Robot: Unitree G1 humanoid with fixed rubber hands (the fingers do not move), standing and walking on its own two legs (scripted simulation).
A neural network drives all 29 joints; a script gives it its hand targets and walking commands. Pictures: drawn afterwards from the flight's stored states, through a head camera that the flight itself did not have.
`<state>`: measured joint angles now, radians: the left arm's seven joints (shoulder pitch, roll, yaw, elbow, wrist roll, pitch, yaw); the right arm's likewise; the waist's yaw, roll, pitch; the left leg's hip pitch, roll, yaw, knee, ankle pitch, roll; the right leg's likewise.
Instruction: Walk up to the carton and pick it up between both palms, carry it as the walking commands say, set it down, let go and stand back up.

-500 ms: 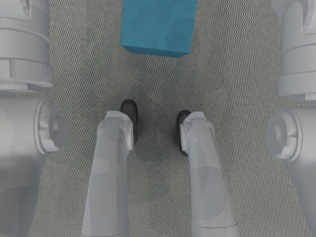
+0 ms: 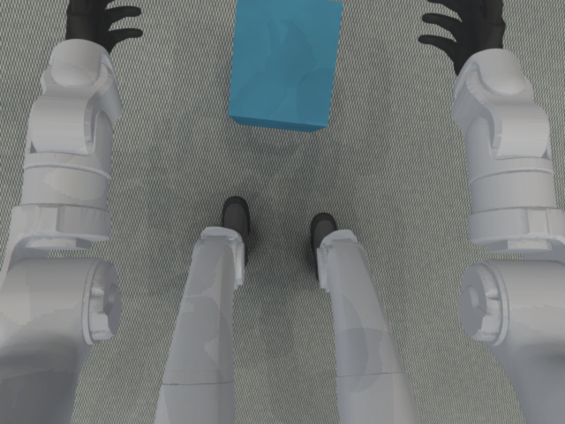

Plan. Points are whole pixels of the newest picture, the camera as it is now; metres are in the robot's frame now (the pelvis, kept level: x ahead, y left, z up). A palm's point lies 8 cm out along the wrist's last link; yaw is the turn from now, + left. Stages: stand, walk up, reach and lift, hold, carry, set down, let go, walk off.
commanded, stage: let go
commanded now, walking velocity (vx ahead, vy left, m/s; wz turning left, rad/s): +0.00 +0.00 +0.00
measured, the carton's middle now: (281, 74) +0.56 -0.01 -0.54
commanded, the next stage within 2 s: stand in 1.22 s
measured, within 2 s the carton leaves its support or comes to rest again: neither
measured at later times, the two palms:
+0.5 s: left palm out of the picture +0.33 +0.23 +0.00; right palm out of the picture +0.33 -0.23 +0.01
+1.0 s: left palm out of the picture +0.26 +0.23 +0.03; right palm out of the picture +0.28 -0.25 +0.03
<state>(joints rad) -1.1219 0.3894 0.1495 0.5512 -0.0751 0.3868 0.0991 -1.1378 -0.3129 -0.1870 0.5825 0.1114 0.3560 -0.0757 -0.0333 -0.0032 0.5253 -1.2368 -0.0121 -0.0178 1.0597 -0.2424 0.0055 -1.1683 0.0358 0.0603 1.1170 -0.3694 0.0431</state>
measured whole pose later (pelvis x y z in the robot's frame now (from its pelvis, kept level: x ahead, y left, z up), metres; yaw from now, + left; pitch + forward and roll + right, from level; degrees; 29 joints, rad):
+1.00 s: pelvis +0.11 -0.01 +0.10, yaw +1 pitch -1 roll +0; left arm 0.25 0.23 0.04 0.44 0.00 0.10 -0.06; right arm 0.17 -0.20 -0.09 0.48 0.08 0.11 0.10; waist -0.03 0.00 0.06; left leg -0.24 -0.01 -0.02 0.49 -0.23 0.00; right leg -0.15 0.01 0.06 0.50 -0.32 0.01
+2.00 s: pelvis +0.11 -0.01 +0.10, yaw +1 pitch -3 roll +0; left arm 0.34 0.26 0.05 0.56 0.02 0.00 0.00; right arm 0.17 -0.32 -0.09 0.73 0.04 -0.01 0.00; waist -0.03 0.00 -0.10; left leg -0.21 -0.01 -0.02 0.50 -0.24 0.00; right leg -0.13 0.01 0.06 0.51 -0.33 0.00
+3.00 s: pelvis +0.09 -0.01 +0.10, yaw +1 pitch -4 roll +0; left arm 0.31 0.28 0.06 0.61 0.02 -0.02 0.00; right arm 0.18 -0.33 -0.09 0.77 0.04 -0.03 0.00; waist -0.03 -0.01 -0.02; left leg -0.21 -0.01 -0.02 0.50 -0.22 0.00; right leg -0.13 0.01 0.06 0.51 -0.31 0.01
